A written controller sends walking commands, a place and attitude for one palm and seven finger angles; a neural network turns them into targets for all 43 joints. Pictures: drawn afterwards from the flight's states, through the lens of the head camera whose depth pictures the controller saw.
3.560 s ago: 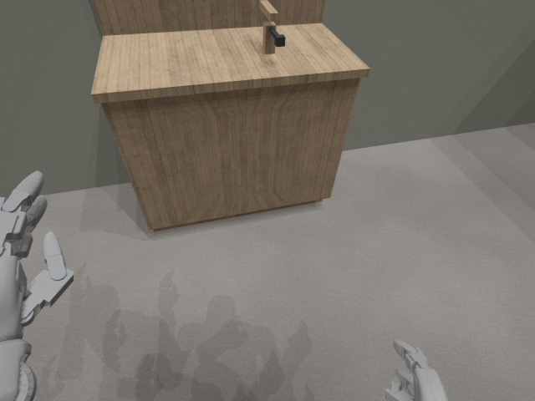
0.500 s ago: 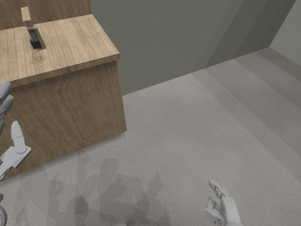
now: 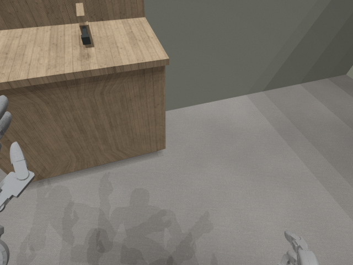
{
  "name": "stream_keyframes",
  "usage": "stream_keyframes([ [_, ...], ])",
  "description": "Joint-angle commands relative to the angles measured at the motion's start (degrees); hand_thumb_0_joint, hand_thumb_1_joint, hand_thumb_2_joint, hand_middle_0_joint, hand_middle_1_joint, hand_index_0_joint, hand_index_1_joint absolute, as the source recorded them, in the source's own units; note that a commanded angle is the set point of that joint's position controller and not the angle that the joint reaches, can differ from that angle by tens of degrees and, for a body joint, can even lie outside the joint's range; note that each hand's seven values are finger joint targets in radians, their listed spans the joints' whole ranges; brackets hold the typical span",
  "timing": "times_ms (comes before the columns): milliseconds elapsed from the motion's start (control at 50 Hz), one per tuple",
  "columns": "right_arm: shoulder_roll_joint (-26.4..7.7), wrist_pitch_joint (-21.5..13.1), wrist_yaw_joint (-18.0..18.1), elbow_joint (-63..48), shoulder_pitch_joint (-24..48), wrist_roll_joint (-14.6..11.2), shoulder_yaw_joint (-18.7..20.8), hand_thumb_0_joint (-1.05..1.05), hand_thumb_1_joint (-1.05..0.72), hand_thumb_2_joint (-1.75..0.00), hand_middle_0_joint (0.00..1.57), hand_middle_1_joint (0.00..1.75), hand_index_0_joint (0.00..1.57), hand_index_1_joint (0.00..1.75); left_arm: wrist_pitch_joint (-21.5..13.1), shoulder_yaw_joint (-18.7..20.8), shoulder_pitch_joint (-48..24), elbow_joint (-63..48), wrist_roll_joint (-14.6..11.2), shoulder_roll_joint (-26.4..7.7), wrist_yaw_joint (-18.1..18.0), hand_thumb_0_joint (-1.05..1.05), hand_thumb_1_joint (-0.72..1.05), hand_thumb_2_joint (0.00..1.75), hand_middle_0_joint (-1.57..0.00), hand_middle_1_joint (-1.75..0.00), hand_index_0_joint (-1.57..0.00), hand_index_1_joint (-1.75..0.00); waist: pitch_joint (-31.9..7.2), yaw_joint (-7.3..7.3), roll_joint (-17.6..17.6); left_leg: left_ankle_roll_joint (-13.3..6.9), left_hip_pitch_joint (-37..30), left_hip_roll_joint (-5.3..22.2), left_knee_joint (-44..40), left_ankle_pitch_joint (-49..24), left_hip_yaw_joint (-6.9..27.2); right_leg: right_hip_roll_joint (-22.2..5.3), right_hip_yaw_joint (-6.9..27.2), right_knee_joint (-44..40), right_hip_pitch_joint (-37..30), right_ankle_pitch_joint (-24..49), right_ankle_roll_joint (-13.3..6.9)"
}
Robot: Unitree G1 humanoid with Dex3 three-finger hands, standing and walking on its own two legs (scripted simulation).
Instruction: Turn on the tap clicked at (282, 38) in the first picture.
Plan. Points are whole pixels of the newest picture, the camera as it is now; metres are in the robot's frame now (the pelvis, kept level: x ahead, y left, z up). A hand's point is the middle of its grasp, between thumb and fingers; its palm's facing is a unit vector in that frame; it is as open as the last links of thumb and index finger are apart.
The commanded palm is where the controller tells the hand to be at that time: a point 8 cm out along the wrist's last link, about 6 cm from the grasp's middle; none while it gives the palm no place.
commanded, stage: take the last steps up to it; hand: left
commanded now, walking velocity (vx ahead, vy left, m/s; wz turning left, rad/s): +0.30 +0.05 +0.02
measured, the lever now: (85, 39) +0.83 +0.39 +0.09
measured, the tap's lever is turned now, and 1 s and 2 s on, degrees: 0 0 0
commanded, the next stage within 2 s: none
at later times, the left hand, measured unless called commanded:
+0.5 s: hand (59, 155) +0.26 +0.22 +0.17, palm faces +0.39 -0.81 -0.44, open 7.5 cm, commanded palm +0.20 +0.27 +0.18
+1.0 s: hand (70, 105) +0.36 +0.24 +0.19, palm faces +0.39 -0.79 -0.47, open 7.5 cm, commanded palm +0.31 +0.28 +0.18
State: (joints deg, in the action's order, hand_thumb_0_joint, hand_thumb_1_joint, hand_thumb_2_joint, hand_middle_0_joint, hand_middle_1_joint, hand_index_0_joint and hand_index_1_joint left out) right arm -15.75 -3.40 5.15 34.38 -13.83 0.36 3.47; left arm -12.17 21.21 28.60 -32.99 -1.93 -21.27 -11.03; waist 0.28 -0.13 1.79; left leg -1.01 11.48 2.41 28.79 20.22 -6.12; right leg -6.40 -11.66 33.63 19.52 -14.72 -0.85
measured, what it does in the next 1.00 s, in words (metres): walks ahead: right foot, then left foot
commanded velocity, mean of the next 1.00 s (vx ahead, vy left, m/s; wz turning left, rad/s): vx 0.30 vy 0.04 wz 0.02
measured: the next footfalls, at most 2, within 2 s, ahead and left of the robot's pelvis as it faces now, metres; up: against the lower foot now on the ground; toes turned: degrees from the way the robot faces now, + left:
right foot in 0.30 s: +0.10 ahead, -0.11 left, +0.00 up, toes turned -9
left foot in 0.66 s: +0.16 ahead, +0.14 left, +0.00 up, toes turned +9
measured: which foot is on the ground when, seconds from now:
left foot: down 0.00-0.32, up 0.34-0.64, down 0.66-1.00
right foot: down 0.00-0.00, up 0.02-0.28, down 0.30-0.68, up 0.70-1.00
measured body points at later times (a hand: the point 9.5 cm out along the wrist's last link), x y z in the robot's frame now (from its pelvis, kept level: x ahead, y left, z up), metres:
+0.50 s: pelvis +0.04 -0.02 +0.01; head +0.07 -0.03 +0.45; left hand +0.23 +0.26 +0.19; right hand +0.19 -0.25 -0.10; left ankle +0.04 +0.12 -0.66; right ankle +0.06 -0.10 -0.73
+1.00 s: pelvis +0.15 +0.00 +0.01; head +0.17 -0.01 +0.46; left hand +0.34 +0.28 +0.21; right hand +0.31 -0.19 -0.10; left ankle +0.12 +0.13 -0.73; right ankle +0.20 -0.11 -0.71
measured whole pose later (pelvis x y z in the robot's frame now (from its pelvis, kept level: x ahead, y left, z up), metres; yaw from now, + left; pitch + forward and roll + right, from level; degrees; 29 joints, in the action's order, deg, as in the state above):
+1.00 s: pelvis +0.15 +0.00 +0.01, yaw +0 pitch +1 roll -1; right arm -6.0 -5.5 2.5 35.4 -13.1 0.2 -2.2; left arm -12.2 21.1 29.0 -29.8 -1.0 -21.6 -8.4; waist 1.4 0.3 -2.3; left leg 1.2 10.9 5.6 28.1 17.3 -7.8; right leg -3.6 -8.8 41.0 24.3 -19.1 1.9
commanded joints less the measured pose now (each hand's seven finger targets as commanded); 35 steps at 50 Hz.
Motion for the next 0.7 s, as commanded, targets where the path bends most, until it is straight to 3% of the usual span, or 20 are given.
stream_keyframes([
  [0, -2.7, -4.2, -0.5, -8.0, 4.8, -0.5, -0.3, 0.00, -0.90, -0.90, 0.20, 0.30, 0.20, 0.30, -4.8, 4.0, -8.1, -7.9, 1.5, -8.1, -0.8, 0.00, 0.90, 0.90, -0.20, -0.30, -0.20, -0.30, -2.4, -0.91, -17.2, -12.1, -9.9, 20.0, -14.8, -11.3, 26.3, 3.2, 6.5, 25.7, 18.0, -17.9, 1.5],
  [20, -2.4, -4.7, -0.7, -6.1, 4.9, -0.8, -0.1, 0.00, -0.90, -0.90, 0.20, 0.30, 0.20, 0.30, -5.0, 5.0, -10.3, -6.0, 2.1, -10.4, 0.1, 0.00, 0.90, 0.90, -0.20, -0.30, -0.20, -0.30, -1.3, -0.47, -15.5, -12.9, -5.2, 20.9, -15.7, -3.4, 26.8, 1.7, 8.9, 30.5, 18.9, -15.5, 1.7],
  [40, -2.4, -5.0, -0.9, -6.1, 5.9, -0.7, -0.2, 0.00, -0.90, -0.90, 0.20, 0.30, 0.20, 0.30, -4.9, 3.5, -11.5, -5.9, 2.4, -8.7, 0.7, 0.00, 0.90, 0.90, -0.20, -0.30, -0.20, -0.30, 1.7, -0.83, -15.1, -13.3, -1.4, 19.7, -15.6, 0.1, 24.7, 0.1, 10.0, 30.4, 19.3, -12.6, 2.1],
  [80, -2.6, -5.6, -1.3, -5.3, 5.8, -1.1, -0.1, 0.00, -0.90, -0.90, 0.20, 0.30, 0.20, 0.30, -4.7, 1.3, -13.0, -6.0, 2.6, -6.8, 1.2, 0.00, 0.90, 0.90, -0.20, -0.30, -0.20, -0.30, 3.7, 0.00, -15.2, -11.0, 2.8, 15.1, -15.2, 1.3, 14.4, 0.0, 7.8, 25.7, 15.0, -8.1, 2.5],
  [120, -2.5, -6.2, -1.2, -5.2, 5.8, -1.0, -0.5, 0.00, -0.90, -0.90, 0.20, 0.30, 0.20, 0.30, -4.6, 1.1, -13.5, -6.9, 2.4, -7.0, 1.4, 0.00, 0.90, 0.90, -0.20, -0.30, -0.20, -0.30, 3.8, 0.26, -15.7, -8.6, 5.5, 12.4, -15.5, 1.4, 8.6, 1.6, 4.8, 19.0, 8.6, -6.4, 2.8],
  [180, -2.3, -6.5, -1.2, -4.9, 5.9, -0.3, -1.3, 0.00, -0.90, -0.90, 0.20, 0.30, 0.20, 0.30, -3.8, 1.3, -12.5, -4.9, 1.8, -6.9, 1.6, 0.00, 0.90, 0.90, -0.20, -0.30, -0.20, -0.30, 2.5, 0.13, -15.3, -7.8, 5.1, 12.9, -14.3, -3.2, 9.2, 4.0, 2.4, 8.4, 1.9, -7.3, 3.1],
  [240, -2.0, -5.6, -1.0, -4.9, 6.8, -0.2, -1.6, 0.00, -0.90, -0.90, 0.20, 0.30, 0.20, 0.30, -2.9, 3.1, -12.4, -2.5, 1.8, -8.2, 1.3, 0.00, 0.90, 0.90, -0.20, -0.30, -0.20, -0.30, -1.6, 0.72, -10.0, -5.4, 6.4, 11.2, -4.7, -1.5, 6.9, 5.9, 0.5, -4.5, -10.0, -3.5, 2.6],
  [260, -1.8, -5.2, -1.0, -4.6, 6.9, -0.2, -1.5, 0.00, -0.90, -0.90, 0.20, 0.30, 0.20, 0.30, -2.5, 3.7, -11.7, -1.0, 2.0, -8.6, 1.3, 0.00, 0.90, 0.90, -0.20, -0.30, -0.20, -0.30, -3.2, 0.90, -5.7, -4.3, 9.1, 9.2, 3.0, -1.5, 4.5, 4.2, 3.6, -7.7, -15.3, -2.9, 1.3],
  [280, -0.6, -4.5, -1.2, -4.8, 6.4, -0.4, -1.4, 0.00, -0.90, -0.90, 0.20, 0.30, 0.20, 0.30, -2.4, 4.7, -11.6, -0.9, 2.3, -10.1, 1.2, 0.00, 0.90, 0.90, -0.20, -0.30, -0.20, -0.30, -5.6, 0.88, 5.2, -2.4, 16.1, 4.8, 18.7, 0.8, 0.4, -4.8, 17.8, -12.5, -20.7, -6.6, -3.1],
  [300, 0.0, -4.4, -1.2, -5.9, 8.0, -0.7, -1.4, 0.00, -0.90, -0.90, 0.20, 0.30, 0.20, 0.30, -2.2, 6.4, -11.2, -0.5, 1.8, -12.1, 1.1, 0.00, 0.90, 0.90, -0.20, -0.30, -0.20, -0.30, -5.3, 1.42, 18.4, 0.3, 27.1, -1.8, 34.2, 11.6, -0.4, -16.5, 39.4, -18.7, -23.5, -3.7, -9.5],
  [320, -1.3, -4.1, -1.7, -5.7, 8.3, -0.4, -1.0, 0.00, -0.90, -0.90, 0.20, 0.30, 0.20, 0.30, -2.5, 5.8, -11.0, 0.3, 1.2, -10.4, 1.4, 0.00, 0.90, 0.90, -0.20, -0.30, -0.20, -0.30, -4.4, 1.13, 13.7, 1.1, 28.3, -0.4, 41.9, 9.8, 6.4, -19.4, 41.2, -21.0, -20.0, -8.0, -10.7],
  [340, -1.7, -4.1, -2.2, -5.5, 8.1, -0.7, -0.3, 0.00, -0.90, -0.90, 0.20, 0.30, 0.20, 0.30, -3.2, 5.7, -11.7, -1.7, 0.8, -10.5, 1.8, 0.00, 0.90, 0.90, -0.20, -0.30, -0.20, -0.30, -3.6, 0.78, 11.2, 1.4, 27.5, 1.6, 43.4, 6.8, 8.7, -18.4, 40.6, -21.7, -16.5, -12.0, -11.0],
  [380, -0.8, -2.8, -2.3, -4.9, 8.2, -0.5, -1.5, 0.00, -0.90, -0.90, 0.20, 0.30, 0.20, 0.30, -4.1, 7.7, -5.3, -2.6, 0.8, -11.2, 2.0, 0.00, 0.90, 0.90, -0.20, -0.30, -0.20, -0.30, -1.9, 0.63, 3.8, 2.3, 26.5, 3.7, 41.4, 2.6, 7.6, -15.5, 29.2, -19.8, -12.7, -4.9, -10.4],
  [440, -0.1, -2.1, -2.1, -6.0, 9.5, -0.4, -2.2, 0.00, -0.90, -0.90, 0.20, 0.30, 0.20, 0.30, -5.3, 7.3, -5.6, -7.3, 0.7, -10.6, 1.8, 0.00, 0.90, 0.90, -0.20, -0.30, -0.20, -0.30, -3.5, -0.13, 4.7, 2.2, 18.6, 4.2, 27.7, -0.2, 3.8, -11.8, 16.6, -19.0, -8.2, 2.2, -8.0],
  [540, -0.2, -3.7, -1.3, -7.9, 7.7, 0.0, -1.1, 0.00, -0.90, -0.90, 0.20, 0.30, 0.20, 0.30, -4.9, 7.5, -3.3, -11.7, 0.6, -10.3, -0.1, 0.00, 0.90, 0.90, -0.20, -0.30, -0.20, -0.30, -7.0, 1.75, 3.9, 1.2, 10.6, 0.8, 8.9, -1.8, -2.6, -10.7, 16.1, -15.3, -13.6, 7.0, -8.2],
  [600, -1.2, -3.8, -0.8, -7.9, 5.3, 0.2, -0.2, 0.00, -0.90, -0.90, 0.20, 0.30, 0.20, 0.30, -4.3, 6.5, -4.5, -11.6, 0.6, -9.3, -0.7, 0.00, 0.90, 0.90, -0.20, -0.30, -0.20, -0.30, -7.6, 0.48, 1.2, 1.2, 1.0, -0.7, -0.7, -8.1, -4.5, -7.4, 13.2, -9.9, -10.9, 1.4, -5.4],
  [620, -2.0, -3.8, -0.3, -8.0, 4.7, -0.2, 0.3, 0.00, -0.90, -0.90, 0.20, 0.30, 0.20, 0.30, -4.3, 5.7, -4.5, -10.9, 0.7, -8.7, -0.5, 0.00, 0.90, 0.90, -0.20, -0.30, -0.20, -0.30, -7.3, -0.12, -2.4, 0.6, -3.8, 0.6, -3.6, -8.2, -2.7, -5.8, 11.4, -4.4, -8.1, 0.6, -3.7],
  [640, -3.3, -3.7, -0.1, -8.3, 4.1, -0.4, 0.8, 0.00, -0.90, -0.90, 0.20, 0.30, 0.20, 0.30, -4.6, 5.4, -6.0, -12.1, 0.6, -8.4, -0.5, 0.00, 0.90, 0.90, -0.20, -0.30, -0.20, -0.30, -7.6, -1.03, -10.5, -2.1, -8.8, 5.7, -7.4, -6.8, 5.6, -1.8, 8.4, 6.4, -2.3, -1.2, -1.5],
  [660, -4.2, -3.5, -0.4, -8.7, 4.6, -0.7, 1.1, 0.00, -0.90, -0.90, 0.20, 0.30, 0.20, 0.30, -5.2, 5.4, -6.4, -12.4, 0.6, -8.2, -0.5, 0.00, 0.90, 0.90, -0.20, -0.30, -0.20, -0.30, -7.7, -0.73, -22.1, -7.7, -15.6, 17.2, -9.3, -15.4, 22.3, 4.0, 4.4, 19.3, 10.4, -16.0, 1.4],
  [680, -3.0, -3.9, -0.9, -9.2, 4.8, -0.7, 0.4, 0.00, -0.90, -0.90, 0.20, 0.30, 0.20, 0.30, -5.6, 5.9, -6.6, -10.4, 1.3, -9.6, -0.5, 0.00, 0.90, 0.90, -0.20, -0.30, -0.20, -0.30, -6.0, -0.57, -19.1, -11.9, -15.0, 21.7, -12.1, -22.5, 29.8, 5.1, 7.1, 29.0, 15.8, -21.8, 0.9],
])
